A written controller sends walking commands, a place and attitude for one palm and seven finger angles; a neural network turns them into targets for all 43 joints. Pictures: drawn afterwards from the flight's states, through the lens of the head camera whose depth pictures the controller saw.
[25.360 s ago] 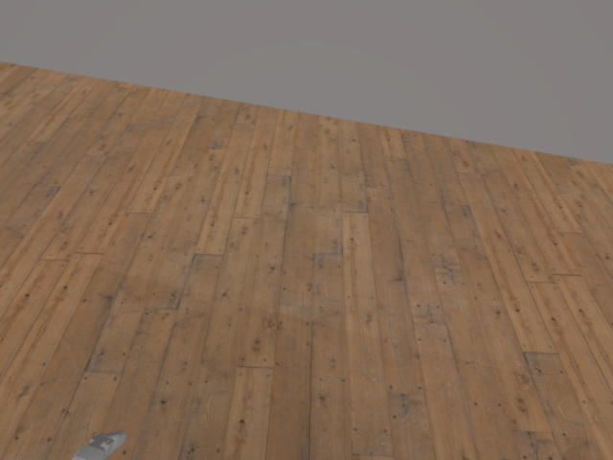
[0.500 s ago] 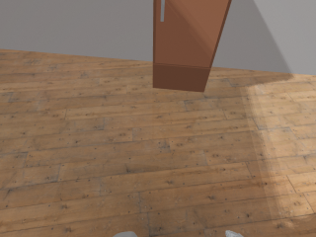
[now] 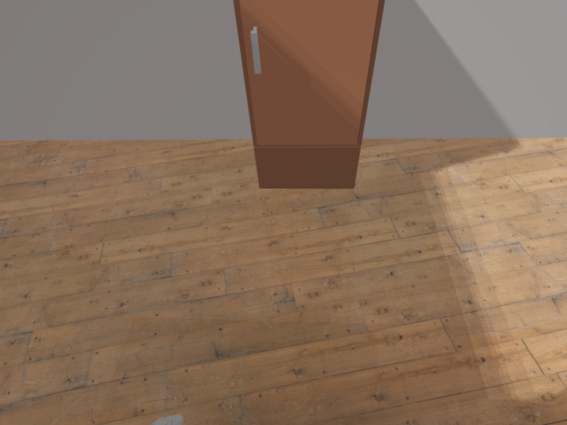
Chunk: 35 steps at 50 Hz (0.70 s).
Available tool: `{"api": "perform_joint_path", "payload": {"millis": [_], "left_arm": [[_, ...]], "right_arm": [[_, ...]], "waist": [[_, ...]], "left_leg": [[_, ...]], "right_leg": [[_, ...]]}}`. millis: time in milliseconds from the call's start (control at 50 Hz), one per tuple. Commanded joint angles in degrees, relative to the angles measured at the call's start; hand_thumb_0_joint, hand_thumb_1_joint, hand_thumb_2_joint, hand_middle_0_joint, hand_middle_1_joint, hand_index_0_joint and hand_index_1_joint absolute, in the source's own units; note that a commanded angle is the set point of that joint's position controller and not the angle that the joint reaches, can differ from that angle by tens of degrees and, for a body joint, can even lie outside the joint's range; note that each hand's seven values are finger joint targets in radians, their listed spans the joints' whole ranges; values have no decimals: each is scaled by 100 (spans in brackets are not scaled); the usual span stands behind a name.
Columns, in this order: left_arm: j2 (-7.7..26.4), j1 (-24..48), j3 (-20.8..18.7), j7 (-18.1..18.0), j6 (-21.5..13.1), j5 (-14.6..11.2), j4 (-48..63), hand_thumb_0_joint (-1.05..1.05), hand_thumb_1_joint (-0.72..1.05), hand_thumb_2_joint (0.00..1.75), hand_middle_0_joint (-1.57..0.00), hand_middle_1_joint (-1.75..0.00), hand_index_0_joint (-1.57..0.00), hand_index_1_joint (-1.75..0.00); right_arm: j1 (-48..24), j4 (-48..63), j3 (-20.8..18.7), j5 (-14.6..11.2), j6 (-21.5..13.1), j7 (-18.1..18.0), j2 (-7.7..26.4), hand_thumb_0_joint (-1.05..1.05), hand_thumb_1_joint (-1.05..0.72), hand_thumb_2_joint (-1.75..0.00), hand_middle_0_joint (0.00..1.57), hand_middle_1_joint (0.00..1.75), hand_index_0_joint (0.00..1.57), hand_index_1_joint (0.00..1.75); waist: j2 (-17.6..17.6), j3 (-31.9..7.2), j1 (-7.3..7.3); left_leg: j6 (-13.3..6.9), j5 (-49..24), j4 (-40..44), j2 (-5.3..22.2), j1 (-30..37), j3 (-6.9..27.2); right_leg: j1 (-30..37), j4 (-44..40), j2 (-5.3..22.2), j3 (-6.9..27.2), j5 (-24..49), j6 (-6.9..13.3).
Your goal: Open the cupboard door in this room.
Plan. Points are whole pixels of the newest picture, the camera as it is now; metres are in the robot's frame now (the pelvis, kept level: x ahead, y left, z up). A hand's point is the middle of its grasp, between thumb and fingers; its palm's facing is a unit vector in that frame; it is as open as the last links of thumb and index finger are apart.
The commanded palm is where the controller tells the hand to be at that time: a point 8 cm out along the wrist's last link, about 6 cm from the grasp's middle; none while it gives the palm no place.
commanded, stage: stand and wait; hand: left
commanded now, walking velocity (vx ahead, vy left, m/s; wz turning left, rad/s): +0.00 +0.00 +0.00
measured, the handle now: (256, 50) +1.23 +0.12 -0.05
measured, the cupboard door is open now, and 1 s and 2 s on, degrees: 0 0 0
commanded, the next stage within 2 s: look at it before walking up in 0.20 s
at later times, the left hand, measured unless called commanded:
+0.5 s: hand out of the picture -0.03 +0.17 -0.17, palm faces +0.03 -0.99 -0.16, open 7.4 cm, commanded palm none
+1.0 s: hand out of the picture +0.01 +0.18 -0.17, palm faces +0.00 -0.99 -0.15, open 7.4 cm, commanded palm none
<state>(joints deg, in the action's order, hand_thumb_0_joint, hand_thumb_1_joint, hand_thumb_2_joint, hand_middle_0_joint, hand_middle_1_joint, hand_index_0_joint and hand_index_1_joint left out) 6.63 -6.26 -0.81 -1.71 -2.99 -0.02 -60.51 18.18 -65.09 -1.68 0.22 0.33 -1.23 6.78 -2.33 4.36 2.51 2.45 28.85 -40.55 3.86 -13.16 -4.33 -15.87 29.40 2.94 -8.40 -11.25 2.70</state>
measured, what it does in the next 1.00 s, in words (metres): steps on the spot: left foot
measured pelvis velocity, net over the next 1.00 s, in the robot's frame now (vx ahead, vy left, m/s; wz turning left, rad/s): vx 0.03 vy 0.02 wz -0.05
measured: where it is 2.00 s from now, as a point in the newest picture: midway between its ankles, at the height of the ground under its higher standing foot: (303, 376)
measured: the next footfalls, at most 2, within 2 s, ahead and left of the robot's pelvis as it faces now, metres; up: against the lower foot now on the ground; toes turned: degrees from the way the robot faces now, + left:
left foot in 0.10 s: +0.04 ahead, +0.15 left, +0.00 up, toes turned +6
left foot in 1.72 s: +0.45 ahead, +0.09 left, +0.00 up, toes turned +0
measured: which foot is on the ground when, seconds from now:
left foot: up 0.00-0.08, down 0.10-1.00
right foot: down 0.00-1.00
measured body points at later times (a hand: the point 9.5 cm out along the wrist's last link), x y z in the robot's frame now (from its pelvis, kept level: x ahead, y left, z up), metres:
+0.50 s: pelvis +0.01 +0.02 +0.01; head +0.02 +0.01 +0.46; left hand -0.03 +0.22 -0.15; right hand -0.02 -0.19 -0.16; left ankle +0.00 +0.14 -0.74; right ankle +0.05 -0.09 -0.74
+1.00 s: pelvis +0.03 +0.02 +0.01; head +0.03 +0.02 +0.45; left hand +0.01 +0.23 -0.16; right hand -0.02 -0.17 -0.16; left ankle +0.00 +0.14 -0.74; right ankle +0.05 -0.09 -0.74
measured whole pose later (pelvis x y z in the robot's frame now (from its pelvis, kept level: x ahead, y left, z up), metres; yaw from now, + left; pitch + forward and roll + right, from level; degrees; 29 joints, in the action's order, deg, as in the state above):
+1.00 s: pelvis +0.03 +0.02 +0.01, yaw -3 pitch -1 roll +0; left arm 6.4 -18.8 -0.2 -1.9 -1.1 0.6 -65.9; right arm 19.9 -66.3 -0.9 0.7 -0.9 -1.5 4.5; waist 0.5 0.7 -0.2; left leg 0.8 16.5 -24.4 3.1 -6.5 -7.9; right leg -13.5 25.9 2.6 -5.2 -11.3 0.1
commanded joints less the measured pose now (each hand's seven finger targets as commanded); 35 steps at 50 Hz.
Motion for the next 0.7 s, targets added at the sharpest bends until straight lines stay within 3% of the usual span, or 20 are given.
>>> {"api": "perform_joint_path", "payload": {"millis": [0, 40, 60, 100, 120, 140, 160, 240, 320, 480, 680], "left_arm": [[844, -408, -149, -54, 103, 36, -21, 0, 90, 90, -20, -30, -20, -30], [800, -332, -120, -43, 135, 14, -48, 0, 90, 90, -20, -30, -20, -30], [709, -327, -109, -33, 150, 6, -41, 0, 90, 90, -20, -30, -20, -30], [570, -507, -88, -16, 192, -3, -49, 0, 90, 90, -20, -30, -20, -30], [592, -603, -108, -29, 238, 39, -75, 0, 90, 90, -20, -30, -20, -30], [631, -669, -119, -26, 262, 57, -105, 0, 90, 90, -20, -30, -20, -30], [660, -765, -109, -21, 254, 55, -148, 0, 90, 90, -20, -30, -20, -30], [635, -1073, -41, -23, 192, 34, -274, 0, 90, 90, -20, -30, -20, -30], [634, -1206, -15, -32, 177, 39, -341, 0, 90, 90, -20, -30, -20, -30], [480, -1593, 34, -55, 131, 48, -506, 0, 90, 90, -20, -30, -20, -30], [336, -1801, 64, -94, 140, 62, -589, 0, 90, 90, -20, -30, -20, -30]], "right_arm": [[744, -35, -12, 35, 21, -34, 135, 0, -90, -90, 20, 30, 20, 30], [837, -102, -10, 53, 10, -18, 171, 0, -90, -90, 20, 30, 20, 30], [873, -134, -11, 64, -24, -18, 229, 0, -90, -90, 20, 30, 20, 30], [595, -47, -18, 81, -72, -37, 410, 0, -90, -90, 20, 30, 20, 30], [373, 5, -28, 60, -44, -18, 442, 0, -90, -90, 20, 30, 20, 30], [226, 43, -15, 62, -59, -8, 394, 0, -90, -90, 20, 30, 20, 30], [197, 70, 0, 58, -64, -10, 368, 0, -90, -90, 20, 30, 20, 30], [355, 83, 23, 44, -87, -31, 349, 0, -90, -90, 20, 30, 20, 30], [397, 101, 20, 30, -72, -33, 393, 0, -90, -90, 20, 30, 20, 30], [441, 63, 47, 5, -137, -65, 372, 0, -90, -90, 20, 30, 20, 30], [537, -42, 56, 2, -142, -83, 245, 0, -90, -90, 20, 30, 20, 30]], "waist": [[907, -537, -133], [832, -333, -57], [614, -264, -51], [127, -22, -236], [50, 140, -327], [-252, 302, -358], [-287, 396, -381], [-33, 187, -333], [201, 172, -290], [250, -120, -264], [197, 173, -275]], "left_leg": [[20, -906, 684, 76, 301, -3], [4, -1431, 1268, 102, 669, -37], [-36, -1660, 1532, 211, 741, 108], [-169, -1452, 2074, 554, 150, 444], [-152, -985, 2219, 555, -188, 478], [-160, -804, 2411, 502, -391, 488], [-170, -727, 2512, 481, -510, 464], [-175, -1199, 2446, 407, -139, 279], [-199, -1186, 2438, 385, 70, 245], [-270, -1546, 2388, 404, 312, 203], [-290, -1485, 2384, 387, 153, 185]], "right_leg": [[197, -1230, 1135, 989, 901, 406], [-283, -1309, 957, 913, -229, 209], [-414, -1225, 815, 859, -508, 90], [-107, -1155, 477, 731, -554, -156], [26, -1243, 434, 727, -921, -212], [120, -1195, 435, 734, -817, -253], [267, -1182, 423, 746, -654, -270], [421, -1264, 481, 797, -187, -242], [271, -1338, 476, 818, -320, -257], [379, -1170, 480, 805, 224, -236], [261, -1058, 459, 804, 237, -226]]}}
